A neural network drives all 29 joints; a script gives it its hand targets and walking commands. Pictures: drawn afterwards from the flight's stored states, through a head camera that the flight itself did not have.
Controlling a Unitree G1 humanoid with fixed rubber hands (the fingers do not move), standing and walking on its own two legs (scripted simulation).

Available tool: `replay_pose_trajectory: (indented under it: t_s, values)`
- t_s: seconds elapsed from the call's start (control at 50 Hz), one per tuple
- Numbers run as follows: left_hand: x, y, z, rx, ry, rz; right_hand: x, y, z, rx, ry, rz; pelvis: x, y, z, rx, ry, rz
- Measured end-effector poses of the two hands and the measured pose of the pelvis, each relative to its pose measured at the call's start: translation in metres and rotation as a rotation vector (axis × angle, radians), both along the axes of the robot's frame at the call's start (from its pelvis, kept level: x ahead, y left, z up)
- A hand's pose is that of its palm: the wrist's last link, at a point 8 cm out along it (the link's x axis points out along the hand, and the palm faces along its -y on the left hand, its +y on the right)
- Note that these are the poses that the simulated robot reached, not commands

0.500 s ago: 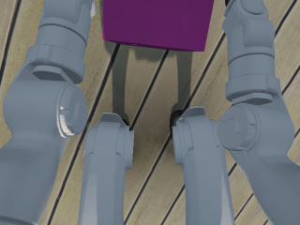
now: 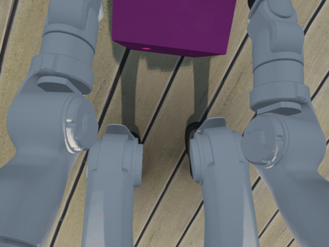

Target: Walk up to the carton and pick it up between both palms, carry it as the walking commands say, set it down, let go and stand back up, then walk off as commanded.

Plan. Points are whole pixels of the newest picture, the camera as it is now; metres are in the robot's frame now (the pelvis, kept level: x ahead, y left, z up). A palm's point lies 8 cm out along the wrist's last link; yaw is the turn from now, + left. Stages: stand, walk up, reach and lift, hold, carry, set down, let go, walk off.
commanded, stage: set down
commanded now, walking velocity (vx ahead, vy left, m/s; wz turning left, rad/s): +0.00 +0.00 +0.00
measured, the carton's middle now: out of the picture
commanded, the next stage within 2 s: none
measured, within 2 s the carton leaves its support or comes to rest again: neither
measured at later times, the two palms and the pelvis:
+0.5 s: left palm out of the picture +0.57 +0.10 -0.17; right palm out of the picture +0.54 -0.18 -0.17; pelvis +0.00 +0.00 -0.01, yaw +0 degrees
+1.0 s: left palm out of the picture +0.56 +0.14 -0.18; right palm (271, 2) +0.52 -0.21 -0.18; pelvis -0.01 -0.01 +0.00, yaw +0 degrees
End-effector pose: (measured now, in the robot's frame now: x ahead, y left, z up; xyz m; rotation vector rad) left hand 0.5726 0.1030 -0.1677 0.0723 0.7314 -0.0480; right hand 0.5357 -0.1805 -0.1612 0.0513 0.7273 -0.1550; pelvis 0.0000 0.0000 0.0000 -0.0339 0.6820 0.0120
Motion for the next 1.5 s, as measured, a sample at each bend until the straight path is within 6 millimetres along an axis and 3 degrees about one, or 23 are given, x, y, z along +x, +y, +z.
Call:
replay_pose_trajectory:
  t_s: [0.18,0.78,0.92,1.0,1.12,1.24,1.34,1.5]
  values:
    - [0.002,0.000,-0.005,-0.016,-0.010,0.000,0.002,-0.002,-0.004,0.005,-0.003,0.006,0.005,0.000,-0.002,-0.001,0.012,-0.002]
    - [-0.002,0.001,-0.007,0.000,-0.040,-0.015,-0.003,-0.001,-0.009,-0.016,-0.022,0.016,-0.006,-0.002,-0.006,-0.008,-0.055,-0.004]
    - [-0.012,0.029,-0.017,0.065,-0.011,0.042,-0.014,-0.019,-0.026,-0.079,0.044,-0.024,-0.008,-0.005,-0.004,0.000,-0.045,-0.001]
    - [-0.012,0.042,-0.016,0.068,-0.012,0.053,-0.012,-0.028,-0.022,-0.095,0.015,-0.031,-0.010,-0.007,-0.005,0.000,-0.044,0.003]
    - [0.001,0.033,0.003,0.009,-0.073,0.062,0.007,-0.020,0.004,-0.070,-0.063,-0.020,-0.018,-0.008,-0.006,-0.002,-0.061,0.005]
    - [0.007,0.026,0.031,0.024,-0.144,0.048,0.003,-0.021,0.026,-0.061,-0.099,-0.064,-0.027,-0.007,0.008,-0.010,-0.133,0.005]
    - [0.002,0.035,0.059,0.083,-0.117,0.054,-0.003,-0.026,0.043,-0.064,-0.083,-0.076,-0.030,-0.004,0.022,-0.010,-0.143,0.006]
    - [0.016,0.028,0.129,0.036,-0.130,0.064,0.007,-0.025,0.115,-0.088,-0.126,-0.044,-0.031,-0.006,0.062,0.009,-0.161,0.006]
